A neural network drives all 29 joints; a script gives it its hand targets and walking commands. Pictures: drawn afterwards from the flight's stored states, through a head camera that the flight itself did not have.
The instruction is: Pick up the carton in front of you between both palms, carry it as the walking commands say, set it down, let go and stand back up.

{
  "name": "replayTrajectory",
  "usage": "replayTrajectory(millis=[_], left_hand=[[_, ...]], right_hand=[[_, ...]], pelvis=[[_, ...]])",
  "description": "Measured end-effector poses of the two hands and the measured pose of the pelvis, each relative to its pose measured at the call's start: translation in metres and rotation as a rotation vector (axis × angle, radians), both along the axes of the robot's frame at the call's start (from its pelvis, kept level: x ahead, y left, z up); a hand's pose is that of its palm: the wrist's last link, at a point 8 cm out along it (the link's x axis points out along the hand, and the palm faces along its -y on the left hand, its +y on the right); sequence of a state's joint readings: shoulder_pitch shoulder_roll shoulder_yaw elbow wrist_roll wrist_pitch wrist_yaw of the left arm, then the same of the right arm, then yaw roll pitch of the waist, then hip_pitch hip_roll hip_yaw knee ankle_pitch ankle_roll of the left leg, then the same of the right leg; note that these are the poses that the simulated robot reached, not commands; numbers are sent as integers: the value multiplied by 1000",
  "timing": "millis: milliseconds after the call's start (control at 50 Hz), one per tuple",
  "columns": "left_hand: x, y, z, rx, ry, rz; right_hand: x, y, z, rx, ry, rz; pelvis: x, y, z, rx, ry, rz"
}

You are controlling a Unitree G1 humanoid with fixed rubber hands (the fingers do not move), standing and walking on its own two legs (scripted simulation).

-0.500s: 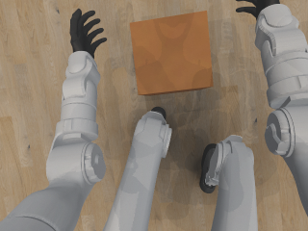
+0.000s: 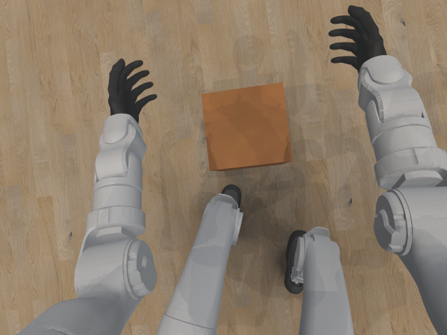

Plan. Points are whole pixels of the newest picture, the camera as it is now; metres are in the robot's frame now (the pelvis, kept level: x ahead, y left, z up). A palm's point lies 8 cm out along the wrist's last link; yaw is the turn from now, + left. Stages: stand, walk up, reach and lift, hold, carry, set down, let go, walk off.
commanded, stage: set down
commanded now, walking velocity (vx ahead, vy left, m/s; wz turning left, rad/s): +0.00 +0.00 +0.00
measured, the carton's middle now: (247, 133) +0.45 +0.12 -0.47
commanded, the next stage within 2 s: let go in 0.02 s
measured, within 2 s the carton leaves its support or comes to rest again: neither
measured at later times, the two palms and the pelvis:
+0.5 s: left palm (88, 150) +0.31 +0.27 +0.04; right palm out of the picture +0.41 -0.12 +0.02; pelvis +0.06 +0.02 +0.13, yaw +0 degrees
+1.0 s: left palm (63, 214) +0.26 +0.23 +0.11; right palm out of the picture +0.29 -0.23 +0.11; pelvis +0.11 -0.01 +0.18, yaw +2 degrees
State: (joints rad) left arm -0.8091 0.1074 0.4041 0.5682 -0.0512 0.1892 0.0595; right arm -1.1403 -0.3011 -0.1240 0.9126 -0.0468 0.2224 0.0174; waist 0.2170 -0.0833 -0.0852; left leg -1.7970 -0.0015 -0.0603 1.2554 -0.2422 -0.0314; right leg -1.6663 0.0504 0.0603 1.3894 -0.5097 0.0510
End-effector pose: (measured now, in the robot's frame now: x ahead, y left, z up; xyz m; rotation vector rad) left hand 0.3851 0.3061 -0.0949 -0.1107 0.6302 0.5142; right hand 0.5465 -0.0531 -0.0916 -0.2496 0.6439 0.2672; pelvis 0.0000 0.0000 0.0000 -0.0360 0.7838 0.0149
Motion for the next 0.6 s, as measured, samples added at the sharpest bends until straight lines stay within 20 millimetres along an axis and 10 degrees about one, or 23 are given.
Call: replayTrajectory(millis=[200, 600], left_hand=[[-2, -9, 53, 9, 29, -108], [-101, -40, 162, 58, 155, -459]], right_hand=[[-12, -19, 56, -18, -7, -64], [-163, -92, 138, -90, 31, -295]], pelvis=[[21, 5, 50, -5, -37, -3], [68, 22, 143, 14, -398, 5]])
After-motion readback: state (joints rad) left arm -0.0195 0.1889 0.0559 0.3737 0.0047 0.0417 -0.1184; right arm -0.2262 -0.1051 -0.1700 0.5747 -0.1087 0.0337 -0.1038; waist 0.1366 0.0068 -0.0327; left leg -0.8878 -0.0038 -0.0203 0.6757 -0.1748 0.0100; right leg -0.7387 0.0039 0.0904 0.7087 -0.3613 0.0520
